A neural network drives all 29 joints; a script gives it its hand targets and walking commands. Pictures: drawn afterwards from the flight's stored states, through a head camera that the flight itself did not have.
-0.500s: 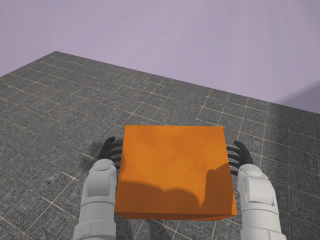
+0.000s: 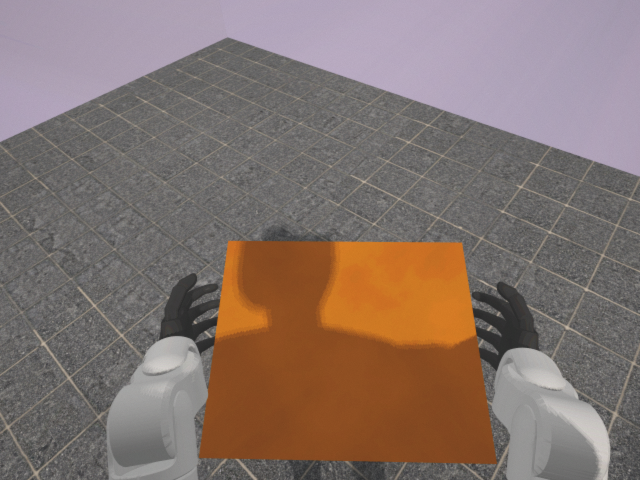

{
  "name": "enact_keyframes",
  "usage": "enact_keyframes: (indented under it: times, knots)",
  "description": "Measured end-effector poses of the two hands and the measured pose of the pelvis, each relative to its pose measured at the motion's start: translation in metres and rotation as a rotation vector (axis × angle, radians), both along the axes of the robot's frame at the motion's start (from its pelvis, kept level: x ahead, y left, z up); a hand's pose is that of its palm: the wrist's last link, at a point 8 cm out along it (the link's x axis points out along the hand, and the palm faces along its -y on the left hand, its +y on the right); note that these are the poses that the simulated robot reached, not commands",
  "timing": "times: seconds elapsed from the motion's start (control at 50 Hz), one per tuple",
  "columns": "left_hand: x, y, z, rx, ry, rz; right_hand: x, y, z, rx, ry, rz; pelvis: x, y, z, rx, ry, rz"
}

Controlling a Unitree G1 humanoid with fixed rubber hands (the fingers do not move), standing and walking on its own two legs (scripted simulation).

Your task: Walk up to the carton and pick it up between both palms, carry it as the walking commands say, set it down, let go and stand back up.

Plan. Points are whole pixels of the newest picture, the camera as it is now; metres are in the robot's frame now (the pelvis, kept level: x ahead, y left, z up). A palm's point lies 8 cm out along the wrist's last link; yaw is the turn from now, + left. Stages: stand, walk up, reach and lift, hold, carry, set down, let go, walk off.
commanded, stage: carry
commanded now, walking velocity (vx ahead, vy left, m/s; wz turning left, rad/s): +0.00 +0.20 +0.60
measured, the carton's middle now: (342, 353) +0.28 +0.01 +0.00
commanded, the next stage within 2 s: none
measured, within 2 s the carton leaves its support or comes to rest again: neither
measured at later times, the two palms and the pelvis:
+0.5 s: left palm out of the picture +0.10 +0.37 +0.08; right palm (311, 372) +0.22 +0.04 +0.08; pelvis -0.07 +0.12 +0.00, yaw +18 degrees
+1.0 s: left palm out of the picture -0.08 +0.52 +0.10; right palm (84, 459) +0.13 +0.23 +0.10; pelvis -0.17 +0.23 +0.00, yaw +34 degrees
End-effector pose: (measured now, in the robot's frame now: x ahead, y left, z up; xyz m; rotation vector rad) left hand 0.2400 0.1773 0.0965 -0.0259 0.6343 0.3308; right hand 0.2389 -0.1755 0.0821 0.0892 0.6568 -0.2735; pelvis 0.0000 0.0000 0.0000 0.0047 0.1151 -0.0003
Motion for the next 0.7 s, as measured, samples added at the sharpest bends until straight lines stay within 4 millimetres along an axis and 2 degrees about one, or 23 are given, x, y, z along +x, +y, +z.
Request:
enact_keyframes:
  times: [0.1,0.2,0.26,0.32,0.38,0.44,0.54,0.62,0.7]
  knots:
    - [-0.023,0.016,0.009,0.005,0.026,0.030,-0.011,0.016,0.010,0.007,0.021,0.024,-0.010,0.010,0.010,0.014,-0.012,0.068]
    - [-0.045,0.047,0.020,0.003,0.003,0.091,-0.008,0.049,0.027,0.001,-0.008,0.089,-0.020,0.028,0.017,0.045,-0.033,0.130]
    - [-0.058,0.076,0.023,0.003,-0.019,0.131,-0.004,0.079,0.033,-0.004,-0.035,0.131,-0.026,0.048,0.015,0.054,-0.036,0.171]
    - [-0.073,0.112,0.017,-0.005,-0.028,0.177,-0.002,0.119,0.032,-0.013,-0.047,0.178,-0.033,0.074,0.008,0.050,-0.035,0.217]
    - [-0.091,0.152,0.001,-0.024,-0.029,0.238,-0.003,0.163,0.020,-0.030,-0.047,0.243,-0.042,0.099,-0.005,0.047,-0.030,0.253]
    - [-0.116,0.178,-0.013,-0.055,0.022,0.299,-0.010,0.193,0.008,-0.052,0.008,0.302,-0.055,0.112,-0.004,0.026,-0.027,0.275]
    - [-0.151,0.199,-0.019,-0.045,0.051,0.347,-0.028,0.221,-0.003,-0.044,0.037,0.353,-0.074,0.128,-0.002,0.021,-0.024,0.328]
    - [-0.170,0.210,-0.010,0.001,0.024,0.361,-0.041,0.233,-0.007,-0.002,0.007,0.370,-0.088,0.138,-0.005,0.029,-0.021,0.365]
    - [-0.194,0.223,0.002,0.012,0.038,0.387,-0.056,0.250,0.001,0.012,0.021,0.395,-0.100,0.149,0.007,0.038,-0.023,0.434]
